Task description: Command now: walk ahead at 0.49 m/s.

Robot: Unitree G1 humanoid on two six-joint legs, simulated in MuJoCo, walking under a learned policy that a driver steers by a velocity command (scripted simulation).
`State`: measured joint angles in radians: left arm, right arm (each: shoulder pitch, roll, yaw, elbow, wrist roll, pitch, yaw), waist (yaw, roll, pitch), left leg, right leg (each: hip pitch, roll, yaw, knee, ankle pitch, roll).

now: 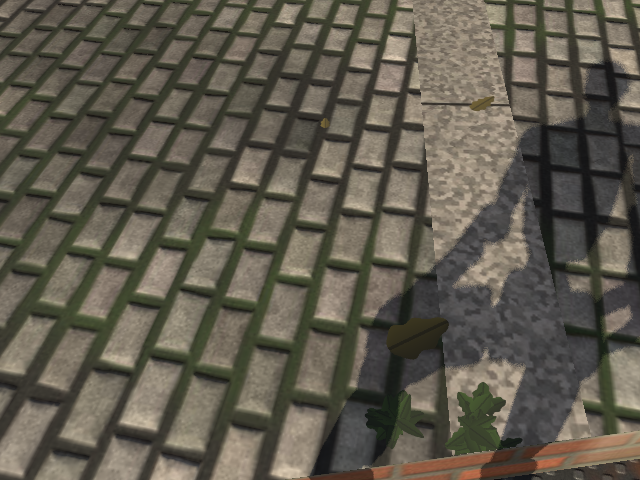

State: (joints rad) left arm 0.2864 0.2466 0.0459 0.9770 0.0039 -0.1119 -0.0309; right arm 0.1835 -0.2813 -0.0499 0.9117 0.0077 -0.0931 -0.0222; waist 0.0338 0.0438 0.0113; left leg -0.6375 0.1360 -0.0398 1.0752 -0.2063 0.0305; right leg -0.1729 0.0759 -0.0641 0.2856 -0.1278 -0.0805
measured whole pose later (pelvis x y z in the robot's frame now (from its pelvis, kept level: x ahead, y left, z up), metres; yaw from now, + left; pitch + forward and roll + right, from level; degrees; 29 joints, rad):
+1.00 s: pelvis +0.55 -0.05 +0.11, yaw +3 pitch +1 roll -1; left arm 0.29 0.18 0.01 0.98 0.02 -0.09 -0.06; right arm 0.20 -0.22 -0.03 0.84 0.03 -0.08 0.02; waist -0.01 0.04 -0.03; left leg -0.70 -0.03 -0.17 1.79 -0.08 0.17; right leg -0.47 0.01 -0.22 0.82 -0.38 -0.12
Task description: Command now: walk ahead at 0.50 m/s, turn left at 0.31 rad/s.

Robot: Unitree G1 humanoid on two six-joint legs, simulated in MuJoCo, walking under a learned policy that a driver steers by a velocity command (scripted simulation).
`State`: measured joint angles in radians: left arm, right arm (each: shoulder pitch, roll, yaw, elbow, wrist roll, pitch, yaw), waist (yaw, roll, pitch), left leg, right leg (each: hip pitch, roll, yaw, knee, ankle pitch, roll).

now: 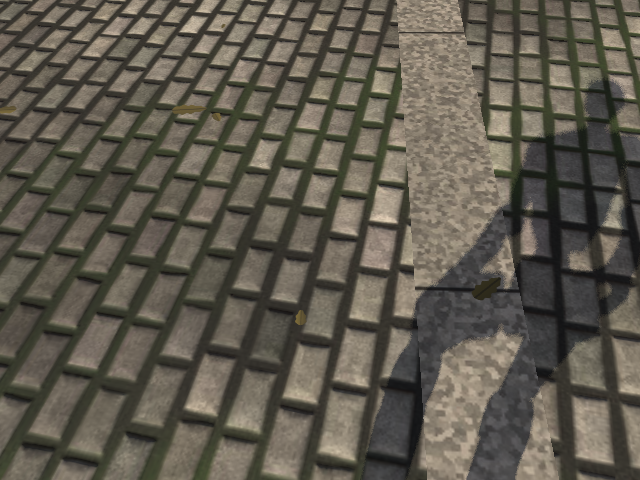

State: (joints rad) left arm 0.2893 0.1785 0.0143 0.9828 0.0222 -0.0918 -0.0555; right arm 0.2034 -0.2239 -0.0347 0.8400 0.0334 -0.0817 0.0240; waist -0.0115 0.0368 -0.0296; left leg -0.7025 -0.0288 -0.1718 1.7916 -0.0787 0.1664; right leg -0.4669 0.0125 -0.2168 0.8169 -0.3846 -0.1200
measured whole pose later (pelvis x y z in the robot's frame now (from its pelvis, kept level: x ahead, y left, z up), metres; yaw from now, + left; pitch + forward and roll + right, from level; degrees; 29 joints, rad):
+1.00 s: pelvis +0.56 +0.04 +0.03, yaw +33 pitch +2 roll -1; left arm 0.19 0.24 0.06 0.70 0.02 -0.11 0.00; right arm 0.32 -0.29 -0.08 0.66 0.02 -0.03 -0.01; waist 0.00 0.04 -0.01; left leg -0.52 0.00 -0.06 1.33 -0.38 0.01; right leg -0.38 -0.01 -0.04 0.55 -0.20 0.00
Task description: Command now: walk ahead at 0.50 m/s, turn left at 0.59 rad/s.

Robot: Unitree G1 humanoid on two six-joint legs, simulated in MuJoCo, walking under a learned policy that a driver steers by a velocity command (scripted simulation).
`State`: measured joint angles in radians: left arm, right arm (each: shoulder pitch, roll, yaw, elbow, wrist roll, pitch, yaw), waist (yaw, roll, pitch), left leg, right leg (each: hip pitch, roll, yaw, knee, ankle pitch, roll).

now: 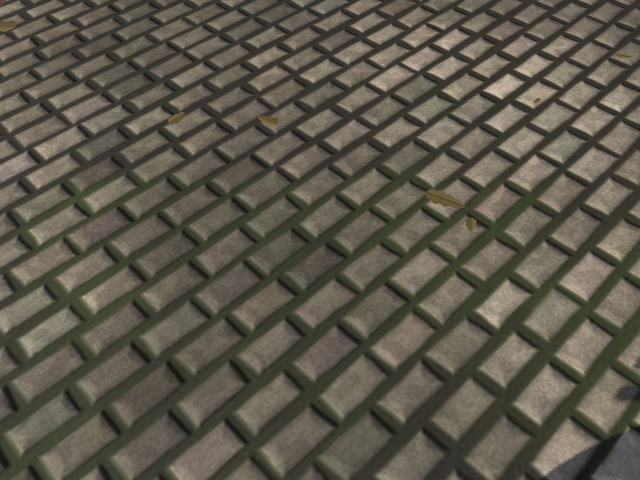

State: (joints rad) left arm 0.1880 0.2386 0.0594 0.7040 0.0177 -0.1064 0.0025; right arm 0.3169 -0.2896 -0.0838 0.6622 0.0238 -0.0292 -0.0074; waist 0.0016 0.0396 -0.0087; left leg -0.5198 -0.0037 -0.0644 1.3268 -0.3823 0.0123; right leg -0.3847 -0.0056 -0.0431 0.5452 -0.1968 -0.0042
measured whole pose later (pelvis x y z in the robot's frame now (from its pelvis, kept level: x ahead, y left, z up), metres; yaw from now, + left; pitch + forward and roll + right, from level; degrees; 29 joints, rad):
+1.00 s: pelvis +0.17 -0.01 +0.01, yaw -16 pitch +4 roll +3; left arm 0.20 0.28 0.07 0.66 -0.01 0.02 0.04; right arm 0.10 -0.28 -0.10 0.72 0.00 0.02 -0.06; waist 0.01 0.01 0.01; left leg -0.54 -0.02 -0.08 0.92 -0.32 -0.08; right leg -0.35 0.06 0.11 0.49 -0.19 -0.06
